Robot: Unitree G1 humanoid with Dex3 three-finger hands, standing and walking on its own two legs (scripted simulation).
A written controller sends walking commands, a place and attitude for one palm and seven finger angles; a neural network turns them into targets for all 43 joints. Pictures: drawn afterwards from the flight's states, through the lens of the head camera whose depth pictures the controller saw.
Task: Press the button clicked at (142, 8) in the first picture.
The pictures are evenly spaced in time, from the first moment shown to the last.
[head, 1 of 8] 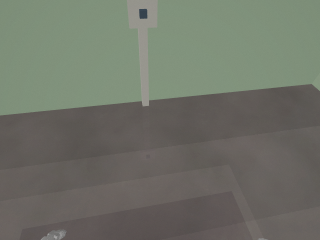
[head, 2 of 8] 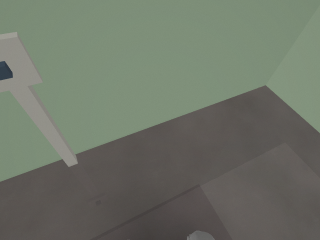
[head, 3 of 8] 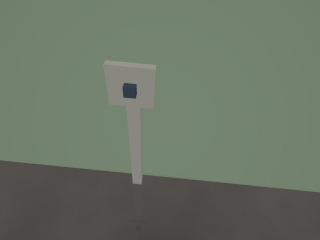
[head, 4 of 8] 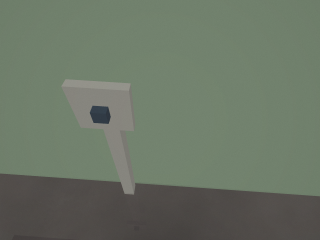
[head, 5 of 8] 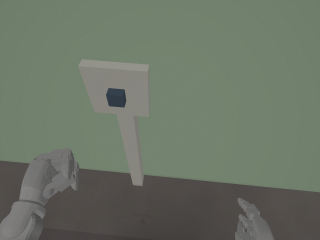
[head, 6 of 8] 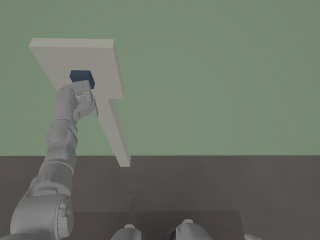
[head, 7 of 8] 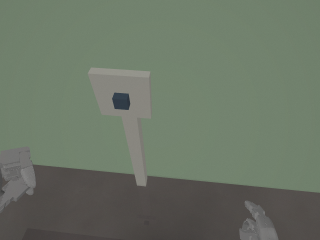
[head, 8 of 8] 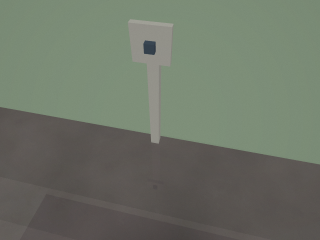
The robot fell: no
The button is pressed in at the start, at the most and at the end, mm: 0 13 0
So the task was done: yes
